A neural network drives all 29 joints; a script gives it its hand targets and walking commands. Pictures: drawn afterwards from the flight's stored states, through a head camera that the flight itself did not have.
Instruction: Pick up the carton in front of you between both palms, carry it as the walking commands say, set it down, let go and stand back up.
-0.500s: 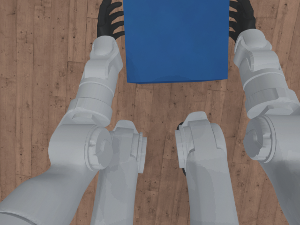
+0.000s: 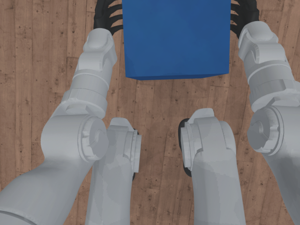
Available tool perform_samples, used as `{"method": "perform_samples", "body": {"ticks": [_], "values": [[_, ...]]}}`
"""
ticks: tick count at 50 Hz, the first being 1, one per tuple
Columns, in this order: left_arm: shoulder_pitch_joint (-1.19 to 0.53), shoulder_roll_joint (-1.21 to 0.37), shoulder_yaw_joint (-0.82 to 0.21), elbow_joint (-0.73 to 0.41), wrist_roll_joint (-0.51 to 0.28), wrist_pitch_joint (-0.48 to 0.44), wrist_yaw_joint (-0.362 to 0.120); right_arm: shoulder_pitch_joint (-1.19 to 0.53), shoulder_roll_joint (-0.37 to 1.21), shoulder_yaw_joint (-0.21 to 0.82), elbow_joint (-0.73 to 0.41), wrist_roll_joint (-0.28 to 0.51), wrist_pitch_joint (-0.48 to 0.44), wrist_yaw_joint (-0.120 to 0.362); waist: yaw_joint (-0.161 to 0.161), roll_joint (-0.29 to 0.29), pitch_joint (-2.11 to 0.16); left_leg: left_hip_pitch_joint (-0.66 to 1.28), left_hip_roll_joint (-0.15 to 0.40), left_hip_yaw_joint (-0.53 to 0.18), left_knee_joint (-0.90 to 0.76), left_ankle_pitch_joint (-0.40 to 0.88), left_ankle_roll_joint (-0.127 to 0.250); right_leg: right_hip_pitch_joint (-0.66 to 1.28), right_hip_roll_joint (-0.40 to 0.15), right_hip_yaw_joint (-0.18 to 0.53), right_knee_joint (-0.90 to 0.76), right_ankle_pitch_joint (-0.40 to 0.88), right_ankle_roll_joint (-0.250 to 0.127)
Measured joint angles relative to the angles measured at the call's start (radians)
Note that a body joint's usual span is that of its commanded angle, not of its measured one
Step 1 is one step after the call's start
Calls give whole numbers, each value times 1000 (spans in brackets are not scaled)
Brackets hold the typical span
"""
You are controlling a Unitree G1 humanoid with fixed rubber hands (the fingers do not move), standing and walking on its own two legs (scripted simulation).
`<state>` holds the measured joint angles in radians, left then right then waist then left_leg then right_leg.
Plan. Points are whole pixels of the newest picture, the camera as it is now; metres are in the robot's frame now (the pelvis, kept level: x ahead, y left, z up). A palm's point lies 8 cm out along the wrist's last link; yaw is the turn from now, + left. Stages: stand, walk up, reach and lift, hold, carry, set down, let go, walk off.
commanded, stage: set down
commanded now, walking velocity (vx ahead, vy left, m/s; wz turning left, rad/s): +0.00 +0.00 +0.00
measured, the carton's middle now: (172, 39) +0.50 -0.08 -0.24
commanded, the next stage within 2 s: let go in 1.44 s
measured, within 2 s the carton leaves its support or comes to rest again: neither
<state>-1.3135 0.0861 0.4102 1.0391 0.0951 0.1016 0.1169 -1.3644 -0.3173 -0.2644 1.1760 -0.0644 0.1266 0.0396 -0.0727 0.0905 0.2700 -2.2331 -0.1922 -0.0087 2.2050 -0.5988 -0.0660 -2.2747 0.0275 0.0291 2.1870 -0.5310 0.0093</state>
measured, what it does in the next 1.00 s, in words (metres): rises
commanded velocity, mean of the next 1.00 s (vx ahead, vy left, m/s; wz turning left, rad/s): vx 0.00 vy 0.00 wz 0.00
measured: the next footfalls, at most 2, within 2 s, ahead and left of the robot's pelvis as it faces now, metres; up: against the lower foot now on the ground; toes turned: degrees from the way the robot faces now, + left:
none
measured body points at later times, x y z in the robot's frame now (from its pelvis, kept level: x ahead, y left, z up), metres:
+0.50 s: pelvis +0.00 -0.01 +0.00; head +0.36 -0.05 +0.27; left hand +0.54 +0.10 -0.17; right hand +0.51 -0.29 -0.17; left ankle +0.11 +0.11 -0.33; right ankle +0.12 -0.12 -0.33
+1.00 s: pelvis +0.02 -0.01 +0.12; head +0.33 -0.05 +0.44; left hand +0.54 +0.10 +0.00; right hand +0.51 -0.30 +0.00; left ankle +0.11 +0.11 -0.33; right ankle +0.12 -0.12 -0.33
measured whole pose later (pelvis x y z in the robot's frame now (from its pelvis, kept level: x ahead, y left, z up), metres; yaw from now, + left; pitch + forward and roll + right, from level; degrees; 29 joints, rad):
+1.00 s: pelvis +0.02 -0.01 +0.12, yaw -1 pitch +45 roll +3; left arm -1.04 0.13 0.22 0.74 -0.05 0.15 0.17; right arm -1.09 -0.39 -0.25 0.90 0.08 0.11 0.05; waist -0.03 0.03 -0.02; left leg -2.01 -0.10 -0.01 1.77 -0.56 -0.04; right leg -2.07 0.03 0.03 1.76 -0.48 -0.01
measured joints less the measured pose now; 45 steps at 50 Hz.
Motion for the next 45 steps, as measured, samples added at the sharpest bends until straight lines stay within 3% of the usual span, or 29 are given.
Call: {"method": "perform_samples", "body": {"ticks": [8,13,22,31,45], "values": [[-33,37,-71,41,-35,-29,-10,-17,-20,-4,42,23,-68,-3,5,-13,47,15,14,5,5,5,-2,11,-5,-3,7,9,-5],[-25,104,-187,72,-161,-51,21,7,-86,53,79,133,-125,-53,14,-30,85,23,34,10,6,-1,1,11,-13,-9,8,9,-16],[39,166,-313,-56,-298,-61,38,60,-175,151,-35,298,-143,-42,22,-40,83,11,61,12,10,-14,9,-6,-25,-24,9,2,-34],[172,86,-261,-282,-229,19,83,169,-125,106,-251,248,-52,-35,23,-49,-26,76,80,16,-70,-27,21,50,-6,-14,-69,-3,-28],[229,45,-181,-237,-152,36,58,236,-86,38,-221,157,-26,-1,36,-56,-263,179,92,7,-347,24,30,155,5,1,-339,37,-23]]}}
